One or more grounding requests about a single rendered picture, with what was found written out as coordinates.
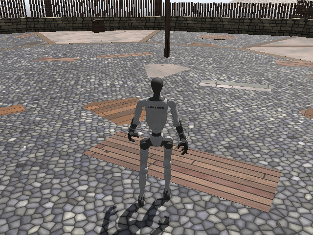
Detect robot left upper arm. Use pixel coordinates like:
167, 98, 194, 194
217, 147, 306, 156
133, 98, 146, 125

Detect left robot hand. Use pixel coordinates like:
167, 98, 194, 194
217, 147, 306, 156
128, 133, 139, 142

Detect left robot forearm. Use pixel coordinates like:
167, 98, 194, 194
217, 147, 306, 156
128, 117, 137, 135

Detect right robot forearm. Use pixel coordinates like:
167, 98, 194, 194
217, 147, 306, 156
176, 119, 187, 143

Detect robot left foot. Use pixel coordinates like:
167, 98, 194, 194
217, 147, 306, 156
138, 194, 145, 207

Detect robot right upper arm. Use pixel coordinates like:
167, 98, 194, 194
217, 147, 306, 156
167, 99, 180, 127

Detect right robot hand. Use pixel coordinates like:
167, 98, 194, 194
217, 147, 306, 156
178, 141, 188, 155

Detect right robot shin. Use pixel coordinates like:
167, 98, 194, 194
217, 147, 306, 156
164, 161, 171, 193

